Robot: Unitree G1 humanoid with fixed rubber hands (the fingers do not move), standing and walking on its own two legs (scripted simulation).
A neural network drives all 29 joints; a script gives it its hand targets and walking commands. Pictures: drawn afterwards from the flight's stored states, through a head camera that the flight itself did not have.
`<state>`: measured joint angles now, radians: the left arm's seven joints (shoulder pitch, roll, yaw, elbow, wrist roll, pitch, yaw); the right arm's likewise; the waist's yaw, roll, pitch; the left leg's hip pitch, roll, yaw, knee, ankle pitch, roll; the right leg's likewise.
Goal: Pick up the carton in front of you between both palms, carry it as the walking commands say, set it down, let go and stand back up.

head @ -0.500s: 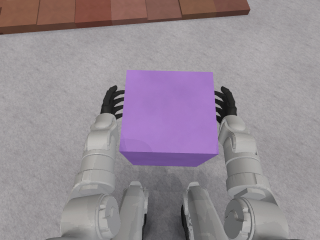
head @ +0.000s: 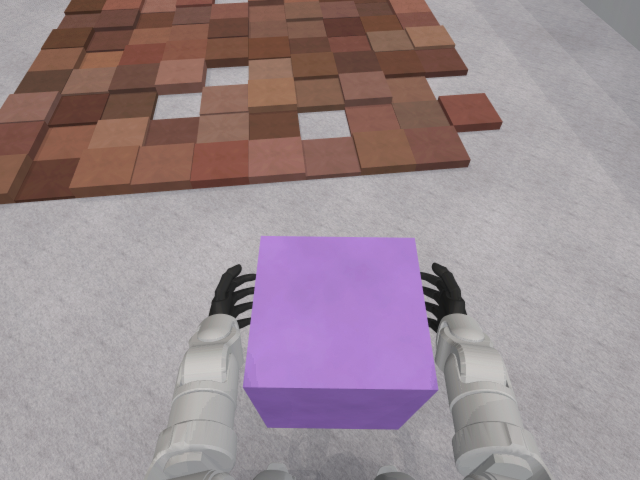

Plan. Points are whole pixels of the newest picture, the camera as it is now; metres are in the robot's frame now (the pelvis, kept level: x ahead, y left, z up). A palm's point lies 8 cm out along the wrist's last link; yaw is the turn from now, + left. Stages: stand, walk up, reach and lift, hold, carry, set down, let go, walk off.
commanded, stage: reach and lift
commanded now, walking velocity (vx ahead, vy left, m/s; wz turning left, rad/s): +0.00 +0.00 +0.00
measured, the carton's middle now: (335, 340) +0.34 +0.00 -0.08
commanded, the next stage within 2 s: hold in 1.32 s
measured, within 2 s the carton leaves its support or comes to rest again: neither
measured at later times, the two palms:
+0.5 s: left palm (205, 316) +0.30 +0.15 +0.08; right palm (479, 310) +0.30 -0.15 +0.08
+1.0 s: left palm (202, 298) +0.31 +0.15 +0.09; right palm (477, 294) +0.32 -0.15 +0.09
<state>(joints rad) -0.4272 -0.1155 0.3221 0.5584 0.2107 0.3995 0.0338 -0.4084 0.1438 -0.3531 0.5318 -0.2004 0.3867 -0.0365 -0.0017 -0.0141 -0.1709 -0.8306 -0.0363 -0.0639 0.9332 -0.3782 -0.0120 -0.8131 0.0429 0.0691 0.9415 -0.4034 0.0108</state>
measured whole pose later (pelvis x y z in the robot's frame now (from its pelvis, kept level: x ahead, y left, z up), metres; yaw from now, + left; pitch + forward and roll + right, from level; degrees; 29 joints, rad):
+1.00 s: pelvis +0.02 +0.00 +0.06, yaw +0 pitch -5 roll +0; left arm -0.27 -0.15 0.24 0.31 0.28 0.66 0.00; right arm -0.28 0.16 -0.26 0.32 -0.28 0.64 0.02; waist 0.00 -0.01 0.02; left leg -0.12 -0.02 -0.07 0.40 -0.20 0.00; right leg -0.10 0.02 0.08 0.41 -0.22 0.01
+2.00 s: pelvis +0.02 +0.00 +0.06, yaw -1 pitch -4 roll +0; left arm -0.29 -0.16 0.25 0.23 0.27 0.77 0.00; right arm -0.31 0.16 -0.26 0.24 -0.28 0.76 0.03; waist 0.01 0.00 -0.03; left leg -0.16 -0.02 -0.05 0.46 -0.28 0.00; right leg -0.16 0.02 0.08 0.49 -0.33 0.01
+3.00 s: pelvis +0.50 -0.09 +0.06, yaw -1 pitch +5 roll +0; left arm -0.01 -0.13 0.06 -0.42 0.03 1.16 0.15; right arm -0.03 0.13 -0.07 -0.43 -0.04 1.17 -0.13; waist 0.05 0.01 -0.10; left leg -0.54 0.10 0.10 1.08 -0.31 0.02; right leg -0.33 -0.04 -0.26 0.44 -0.20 -0.07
